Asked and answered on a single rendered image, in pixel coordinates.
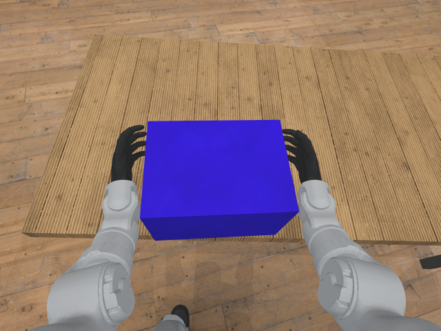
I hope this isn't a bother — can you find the right robot upper arm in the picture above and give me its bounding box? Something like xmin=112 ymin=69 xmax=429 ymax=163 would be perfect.
xmin=317 ymin=255 xmax=441 ymax=331

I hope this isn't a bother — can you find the left robot upper arm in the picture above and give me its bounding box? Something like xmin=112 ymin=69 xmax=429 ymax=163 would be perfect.
xmin=28 ymin=261 xmax=135 ymax=331

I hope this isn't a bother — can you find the carton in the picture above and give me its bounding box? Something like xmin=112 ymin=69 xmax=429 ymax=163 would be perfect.
xmin=140 ymin=120 xmax=299 ymax=241

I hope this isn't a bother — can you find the left robot shin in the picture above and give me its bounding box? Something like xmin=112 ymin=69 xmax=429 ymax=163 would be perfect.
xmin=162 ymin=314 xmax=184 ymax=324

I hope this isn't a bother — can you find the robot right forearm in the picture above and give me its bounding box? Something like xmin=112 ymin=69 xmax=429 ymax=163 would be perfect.
xmin=298 ymin=180 xmax=406 ymax=311

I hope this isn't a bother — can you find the right robot hand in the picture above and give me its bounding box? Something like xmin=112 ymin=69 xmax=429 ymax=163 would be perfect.
xmin=282 ymin=129 xmax=322 ymax=184

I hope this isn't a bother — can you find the left robot foot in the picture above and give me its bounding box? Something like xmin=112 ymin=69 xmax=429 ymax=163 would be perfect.
xmin=171 ymin=305 xmax=189 ymax=331

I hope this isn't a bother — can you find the robot left forearm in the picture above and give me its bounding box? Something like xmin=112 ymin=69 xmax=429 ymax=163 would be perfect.
xmin=47 ymin=180 xmax=141 ymax=324

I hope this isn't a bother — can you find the left robot hand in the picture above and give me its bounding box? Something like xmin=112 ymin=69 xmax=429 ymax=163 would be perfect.
xmin=111 ymin=125 xmax=147 ymax=182

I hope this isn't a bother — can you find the table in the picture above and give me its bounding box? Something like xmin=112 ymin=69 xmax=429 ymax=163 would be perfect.
xmin=21 ymin=34 xmax=441 ymax=269

